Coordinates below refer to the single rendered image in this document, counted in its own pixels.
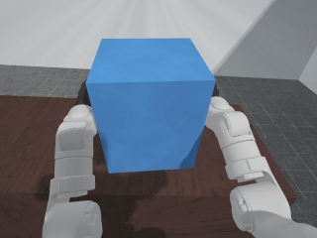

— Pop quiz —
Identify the right robot hand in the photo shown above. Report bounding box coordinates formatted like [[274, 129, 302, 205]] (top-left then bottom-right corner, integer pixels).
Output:
[[212, 83, 219, 97]]

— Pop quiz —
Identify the left robot forearm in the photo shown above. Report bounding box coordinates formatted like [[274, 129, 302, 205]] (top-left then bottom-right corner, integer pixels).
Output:
[[42, 104, 98, 238]]

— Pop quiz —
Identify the left robot hand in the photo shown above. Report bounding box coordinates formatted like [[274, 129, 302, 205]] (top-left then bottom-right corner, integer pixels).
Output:
[[75, 79, 92, 107]]

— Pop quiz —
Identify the carton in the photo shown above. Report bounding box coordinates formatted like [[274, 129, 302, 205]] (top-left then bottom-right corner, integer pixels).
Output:
[[85, 38, 216, 174]]

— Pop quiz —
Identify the left robot upper arm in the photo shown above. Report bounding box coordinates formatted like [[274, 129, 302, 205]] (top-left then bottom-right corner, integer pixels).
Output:
[[43, 200, 103, 238]]

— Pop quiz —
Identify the right robot upper arm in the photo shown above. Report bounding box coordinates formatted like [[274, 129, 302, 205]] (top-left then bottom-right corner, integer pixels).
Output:
[[230, 180, 317, 238]]

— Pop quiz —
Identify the pedestal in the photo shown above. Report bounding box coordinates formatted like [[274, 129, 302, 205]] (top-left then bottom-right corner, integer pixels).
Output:
[[0, 95, 297, 238]]

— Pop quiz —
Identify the right robot forearm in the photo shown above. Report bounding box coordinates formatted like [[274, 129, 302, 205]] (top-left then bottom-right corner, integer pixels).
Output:
[[204, 96, 291, 217]]

